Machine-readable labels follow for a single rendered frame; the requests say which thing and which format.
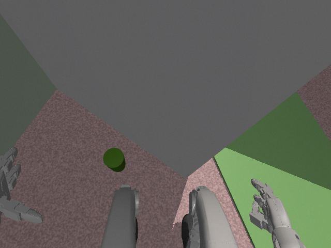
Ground left robot hand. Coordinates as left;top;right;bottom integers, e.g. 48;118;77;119
0;147;43;223

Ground right robot hand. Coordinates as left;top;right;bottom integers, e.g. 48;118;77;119
249;178;292;234

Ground cup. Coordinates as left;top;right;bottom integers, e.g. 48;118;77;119
103;148;126;172

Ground right robot arm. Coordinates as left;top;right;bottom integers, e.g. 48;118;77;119
272;227;306;248

